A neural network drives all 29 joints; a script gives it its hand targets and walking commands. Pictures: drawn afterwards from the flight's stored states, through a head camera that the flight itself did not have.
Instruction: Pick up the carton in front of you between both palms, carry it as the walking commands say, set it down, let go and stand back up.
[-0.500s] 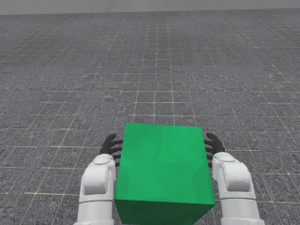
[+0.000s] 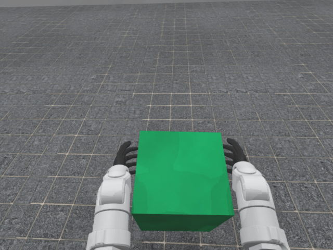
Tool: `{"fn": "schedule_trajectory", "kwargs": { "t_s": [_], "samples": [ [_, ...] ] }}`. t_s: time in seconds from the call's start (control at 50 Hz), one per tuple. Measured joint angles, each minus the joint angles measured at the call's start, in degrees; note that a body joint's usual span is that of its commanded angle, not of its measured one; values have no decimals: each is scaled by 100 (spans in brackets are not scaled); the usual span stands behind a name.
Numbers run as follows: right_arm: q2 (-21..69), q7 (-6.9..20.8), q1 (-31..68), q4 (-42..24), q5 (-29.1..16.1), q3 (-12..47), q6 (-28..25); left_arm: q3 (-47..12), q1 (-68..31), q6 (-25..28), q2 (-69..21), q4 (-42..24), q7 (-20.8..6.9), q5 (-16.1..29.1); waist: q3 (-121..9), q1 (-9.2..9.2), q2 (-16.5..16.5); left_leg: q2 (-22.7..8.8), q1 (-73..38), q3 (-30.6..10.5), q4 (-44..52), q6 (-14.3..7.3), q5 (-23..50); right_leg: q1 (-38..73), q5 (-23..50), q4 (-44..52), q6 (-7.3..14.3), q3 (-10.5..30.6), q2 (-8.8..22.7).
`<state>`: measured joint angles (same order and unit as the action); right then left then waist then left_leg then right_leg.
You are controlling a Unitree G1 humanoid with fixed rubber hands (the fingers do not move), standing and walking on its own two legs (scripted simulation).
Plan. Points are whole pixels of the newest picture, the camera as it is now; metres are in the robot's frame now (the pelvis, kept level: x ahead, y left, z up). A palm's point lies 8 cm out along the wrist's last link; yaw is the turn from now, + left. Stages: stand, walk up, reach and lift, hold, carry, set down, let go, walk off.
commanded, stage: carry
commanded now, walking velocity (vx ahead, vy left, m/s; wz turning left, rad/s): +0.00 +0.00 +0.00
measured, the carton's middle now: (177, 185) +0.30 +0.00 -0.04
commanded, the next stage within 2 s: hold in 0.14 s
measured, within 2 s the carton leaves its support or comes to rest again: neither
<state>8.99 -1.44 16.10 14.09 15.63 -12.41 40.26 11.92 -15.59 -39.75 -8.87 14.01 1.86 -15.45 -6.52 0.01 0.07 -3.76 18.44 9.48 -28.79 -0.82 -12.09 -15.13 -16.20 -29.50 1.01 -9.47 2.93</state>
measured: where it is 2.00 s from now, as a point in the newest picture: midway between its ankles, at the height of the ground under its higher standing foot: outside the picture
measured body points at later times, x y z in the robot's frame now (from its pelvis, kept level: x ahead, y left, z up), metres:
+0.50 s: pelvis -0.03 +0.01 +0.00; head -0.06 +0.02 +0.45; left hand +0.31 +0.13 +0.04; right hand +0.28 -0.17 +0.04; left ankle +0.03 +0.12 -0.74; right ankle -0.01 -0.10 -0.74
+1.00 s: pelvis -0.06 +0.03 -0.09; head +0.16 +0.01 +0.30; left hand +0.37 +0.13 -0.17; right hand +0.33 -0.17 -0.16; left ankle +0.03 +0.12 -0.74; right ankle -0.01 -0.10 -0.74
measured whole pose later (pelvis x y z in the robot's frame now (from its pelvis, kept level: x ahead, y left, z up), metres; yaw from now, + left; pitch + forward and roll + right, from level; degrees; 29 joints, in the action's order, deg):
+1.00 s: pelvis -0.06 +0.03 -0.09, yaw -8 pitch +28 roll -1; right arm 9.7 -2.2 37.8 28.7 15.9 -25.9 10.4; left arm 24.4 -38.3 -11.0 -6.8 29.8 1.1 -16.5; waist 1.5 -0.1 0.6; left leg 3.6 68.5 -2.9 -59.0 -0.6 -18.0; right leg -67.5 -18.9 -58.8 -1.1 3.6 -3.5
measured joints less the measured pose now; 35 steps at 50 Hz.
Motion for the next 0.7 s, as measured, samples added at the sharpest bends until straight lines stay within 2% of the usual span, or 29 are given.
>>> {"fn": "schedule_trajectory", "kwargs": {
  "t_s": [0.14, 0.18, 0.2, 0.24, 0.36, 0.44, 0.56, 0.7],
  "samples": [
    [-33, -3, -135, -132, -56, 118, 163, -106, 140, -187, 33, -132, 9, 55, -15, 1, -1, -9, 6, -7, -15, 12, 3, -9, -6, -24, 11, 0, -5],
    [-27, 44, -127, -153, -34, 113, 130, -91, 164, -198, 35, -224, -36, 49, 308, -20, 12, 107, -341, -285, 174, -10, 66, 315, 89, 157, -3, 180, -89],
    [-28, 71, -133, -164, -26, 133, 111, -101, 206, -201, 45, -289, -62, 42, 455, -42, 19, 170, -525, -465, 306, 83, 165, 488, 159, 284, 11, 268, -130],
    [-25, 98, -113, -138, 18, 143, 77, -123, 276, -195, 60, -365, -113, 34, 664, -104, -34, 255, -858, -883, 504, 94, 291, 769, 299, 518, 40, 450, -251],
    [-2, 147, -6, 24, 101, -56, 65, -46, 92, -169, 21, -75, -178, -96, 858, 40, -13, 283, -1239, -923, 614, 122, 216, 1113, 441, 702, 7, 684, -320],
    [119, 250, 421, 491, 293, -452, -36, 457, -404, -57, -110, 455, -192, -405, 939, -40, -7, 371, -1246, -1023, 435, 83, 151, 1061, 420, 521, -1, 866, -368],
    [315, 283, 1488, 1547, 1027, -1539, -551, 1555, -1417, 404, -337, 1400, -257, -995, 1160, -85, 9, 534, -855, -1240, -188, 29, -100, 643, 236, -75, -4, 1108, -479],
    [313, 337, 2128, 2066, 1446, -2171, -1256, 2045, -2121, 1119, -272, 2050, -319, -1403, 1305, -19, 51, 621, 396, -1262, -895, 13, -233, -631, 101, -802, -79, 1228, -523]
  ]
}}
